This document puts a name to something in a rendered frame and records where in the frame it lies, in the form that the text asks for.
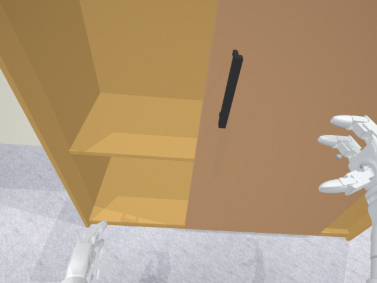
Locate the robot left hand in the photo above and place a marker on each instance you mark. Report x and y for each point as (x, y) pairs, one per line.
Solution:
(81, 261)

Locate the handle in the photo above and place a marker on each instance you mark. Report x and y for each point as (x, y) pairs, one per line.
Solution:
(230, 88)

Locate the right robot forearm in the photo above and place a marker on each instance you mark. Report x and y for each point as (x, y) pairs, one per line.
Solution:
(371, 198)

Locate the wardrobe door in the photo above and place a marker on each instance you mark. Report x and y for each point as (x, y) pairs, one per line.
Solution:
(357, 211)
(304, 62)

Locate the robot right hand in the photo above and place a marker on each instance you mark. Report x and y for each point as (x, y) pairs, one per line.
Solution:
(358, 178)

